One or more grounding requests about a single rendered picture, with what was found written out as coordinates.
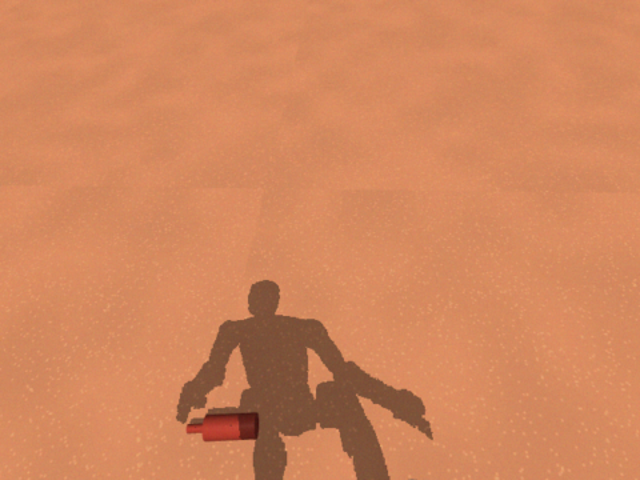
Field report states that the bottle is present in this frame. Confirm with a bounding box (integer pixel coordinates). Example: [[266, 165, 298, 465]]
[[186, 412, 259, 442]]

